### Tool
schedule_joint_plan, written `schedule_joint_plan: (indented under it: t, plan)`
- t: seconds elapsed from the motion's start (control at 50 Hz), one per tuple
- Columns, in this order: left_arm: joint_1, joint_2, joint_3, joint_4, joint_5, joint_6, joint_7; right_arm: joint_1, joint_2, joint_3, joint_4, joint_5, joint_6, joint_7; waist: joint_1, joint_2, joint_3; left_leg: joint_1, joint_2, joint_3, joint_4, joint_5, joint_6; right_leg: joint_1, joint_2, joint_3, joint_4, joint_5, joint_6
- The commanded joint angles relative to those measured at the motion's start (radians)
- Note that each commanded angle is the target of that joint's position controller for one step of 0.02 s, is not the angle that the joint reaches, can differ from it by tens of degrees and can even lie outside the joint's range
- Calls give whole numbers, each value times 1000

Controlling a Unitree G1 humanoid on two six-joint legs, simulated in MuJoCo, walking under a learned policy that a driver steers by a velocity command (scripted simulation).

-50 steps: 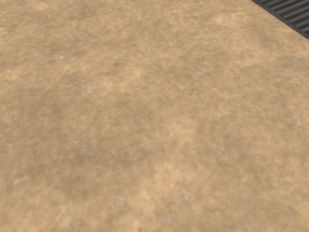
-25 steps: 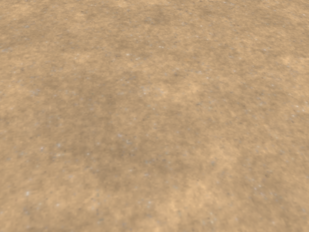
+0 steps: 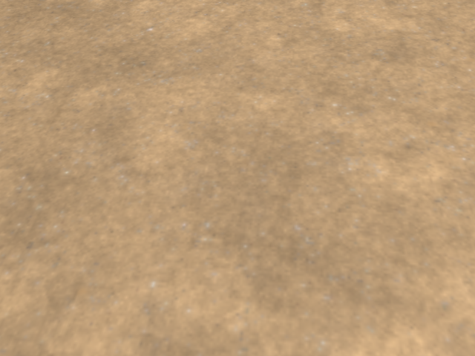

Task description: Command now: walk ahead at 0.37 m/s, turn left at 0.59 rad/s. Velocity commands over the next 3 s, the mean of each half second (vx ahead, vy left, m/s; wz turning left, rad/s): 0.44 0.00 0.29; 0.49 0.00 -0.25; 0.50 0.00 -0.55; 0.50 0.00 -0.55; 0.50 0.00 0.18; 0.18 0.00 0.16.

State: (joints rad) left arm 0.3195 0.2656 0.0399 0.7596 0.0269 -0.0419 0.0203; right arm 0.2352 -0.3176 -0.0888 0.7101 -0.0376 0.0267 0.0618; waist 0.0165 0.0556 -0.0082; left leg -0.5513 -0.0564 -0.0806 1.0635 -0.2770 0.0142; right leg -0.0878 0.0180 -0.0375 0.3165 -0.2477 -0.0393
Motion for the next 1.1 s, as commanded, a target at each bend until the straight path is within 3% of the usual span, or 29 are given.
schedule_joint_plan:
  t: [0.02, 0.14, 0.22, 0.26, 0.28, 0.3, 0.32, 0.34, 0.36, 0.38, 0.4, 0.42, 0.48, 0.58, 0.66, 0.72, 0.78, 0.8, 0.82, 0.84, 0.86, 0.88, 0.9, 0.92, 0.94, 0.98, 1.02, 1.1]
  plan:
    - [26, 128, 36, -38, -1, -35, -10, -91, -57, -10, -82, 2, -11, 18, 27, -155, 92, -253, 53, -8, 42, 72, -20, 100, -248, 179, -195, -35, -110]
    - [92, 127, 34, 18, 0, -49, -23, -215, -10, 18, -112, -5, -22, 24, 57, -165, 121, -202, 60, 41, -224, 129, -15, 110, -250, 51, -178, 213, -120]
    - [139, 149, 36, 72, -9, -40, -20, -279, 2, 36, -138, -9, -31, 24, 62, -187, 124, -18, 51, 168, -431, 60, 44, 96, -272, 1, -137, 409, -112]
    - [143, 176, 37, 99, -12, -32, -19, -170, -17, 26, -108, -10, -42, 5, -6, -188, 56, 166, -10, 205, -496, 16, 94, 113, -274, -31, 35, 802, -101]
    - [135, 179, 34, 107, -19, -26, -17, -8, -31, 16, -54, -16, -55, -9, -87, -155, -39, 369, -41, 212, -574, 72, 121, 78, -244, -78, 227, 895, -80]
    - [130, 154, 23, 93, -23, -28, -16, 154, -82, -1, -4, -31, -65, -24, -153, -119, -155, 640, 54, 105, -573, 41, 148, -94, -214, -95, 453, 690, -58]
    - [153, 28, -9, 25, -38, -33, -34, 260, -204, -26, 6, -37, -71, -41, -153, 146, -307, 946, 404, -401, -645, -124, 252, -453, -71, -113, 828, 0, -8]
    - [112, 118, 19, 32, -19, -32, -30, 268, -216, -32, 11, 9, -66, -46, -163, 114, -352, 888, 473, -658, -770, 6, 288, -529, -5, 49, 984, -240, -15]
    - [46, 131, 26, 13, -21, -30, -31, 176, -182, -22, 22, 16, -64, -51, -114, 50, -182, 775, 422, -461, -753, 82, 267, -591, -63, 85, 1017, -165, -26]
    - [22, 99, 13, 13, -22, -39, -37, 116, -112, -3, 22, 15, -70, -51, -81, 8, -75, 630, 374, -332, -775, 178, 244, -576, -96, 77, 954, -99, -30]
    - [31, 84, 12, 28, -17, -35, -40, 69, -67, 12, 24, 14, -76, -49, -41, -6, -19, 534, 314, -236, -807, 223, 205, -534, -124, 69, 879, -68, -28]
    - [63, 79, 12, 42, -1, -20, -43, 45, -41, 23, 30, 20, -83, -49, -7, 22, 5, 460, 276, -172, -834, 262, 185, -480, -136, 63, 834, -56, -19]
    - [79, 56, 12, 64, 11, 9, -59, 69, -39, 26, 59, 27, -109, -47, 18, 21, 18, 412, 242, -97, -896, 338, 199, -462, -129, 36, 793, -10, 1]
    - [-129, 45, 9, 6, 11, 12, -66, 141, -39, 28, 112, 31, -116, -48, -15, 7, 93, 461, 221, -15, -955, 374, 200, -615, -143, 13, 608, 165, 32]
    - [-256, 25, -5, -27, -2, 6, -75, 186, -43, 31, 147, 21, -125, -54, -51, 5, 116, 505, 232, 78, -969, 453, 170, -572, -99, -3, 416, 273, 7]
    - [-312, 31, -7, -51, 1, 2, -78, 210, -48, 34, 175, 16, -124, -68, -60, -9, 131, 598, 265, 120, -949, 545, 150, -554, -68, -21, 320, 259, -35]
    - [-252, 46, 2, -40, 5, -1, -69, 189, -78, 32, 189, 8, -119, -83, -22, 16, 70, 690, 277, 175, -775, 970, 118, -428, 12, -82, 277, 133, -92]
    - [-173, 64, 10, -19, 7, -4, -64, 183, -94, 29, 192, 1, -112, -87, 12, 28, 16, 710, 275, 193, -637, 1102, 108, -346, 50, -99, 268, 76, -114]
    - [-41, 86, 23, 21, 11, -11, -59, 177, -108, 26, 191, 0, -102, -90, 66, 24, -58, 678, 262, 215, -439, 1097, 95, -195, 83, -100, 211, 71, -139]
    - [115, 140, 46, 61, 27, -15, -49, 168, -109, 29, 171, 5, -101, -92, 135, -13, -148, 497, 241, 233, -179, 873, 77, 55, 3, 23, 183, 54, -188]
    - [172, 274, 85, 54, 34, -9, -35, 233, -11, 50, 114, 32, -110, -74, 92, -241, -274, 103, 74, 245, 243, 201, 24, 379, -305, 522, 167, 53, -347]
    - [142, 255, 84, 58, -16, 0, -42, 177, -60, 37, 100, 17, -118, -69, 89, -209, -328, -90, -23, 66, 394, -227, 21, 433, -372, 839, 8, 102, -408]
    - [71, 229, 80, 60, -30, 4, -39, 88, -63, 39, 72, 13, -127, -63, 65, -132, -165, -170, 58, 4, 372, -127, 29, 310, -333, 663, -9, 73, -366]
    - [22, 170, 67, 53, -26, 5, -37, 56, -59, 45, 62, 17, -138, -60, 41, -64, -61, -148, 101, 20, 288, -52, 27, 159, -301, 549, -37, 139, -325]
    - [-11, 137, 58, 53, -23, 3, -34, 47, -51, 45, 63, 12, -133, -60, 4, -29, 4, -99, 129, 24, 208, -36, 20, 41, -249, 466, -59, 223, -285]
    - [-36, 110, 47, 55, -28, -7, -31, 76, -32, 50, 62, -13, -94, -56, -47, -53, 15, 3, 151, 31, 113, -35, -13, -89, -177, 357, -89, 322, -252]
    - [-14, 135, 54, 61, -29, -21, -33, 65, -14, 55, 50, -16, -70, -50, -53, -69, 9, 8, 150, 57, 48, -11, -38, -127, -144, 314, -104, 370, -256]
    - [53, 154, 62, 70, -30, -21, -32, -110, -15, 57, -13, -11, -63, -47, -2, -94, 55, -76, 152, 79, -167, 155, -75, -119, -106, 309, -133, 317, -222]
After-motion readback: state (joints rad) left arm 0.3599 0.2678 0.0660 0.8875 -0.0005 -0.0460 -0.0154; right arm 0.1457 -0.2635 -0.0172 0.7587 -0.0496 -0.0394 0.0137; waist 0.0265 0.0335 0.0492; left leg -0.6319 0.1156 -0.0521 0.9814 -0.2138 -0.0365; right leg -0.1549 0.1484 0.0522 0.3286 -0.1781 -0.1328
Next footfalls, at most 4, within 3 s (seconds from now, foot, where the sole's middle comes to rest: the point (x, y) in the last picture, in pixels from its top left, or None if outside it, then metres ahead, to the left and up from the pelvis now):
0.30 left None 0.26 0.16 -0.78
0.84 right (260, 329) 0.60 0.03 -0.78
1.36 left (218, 237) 0.92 0.16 -0.78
1.88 right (307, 200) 1.07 -0.15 -0.78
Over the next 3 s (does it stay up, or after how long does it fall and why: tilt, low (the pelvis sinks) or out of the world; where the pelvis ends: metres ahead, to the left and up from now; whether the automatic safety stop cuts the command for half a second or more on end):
stays up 1.42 -0.29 -0.01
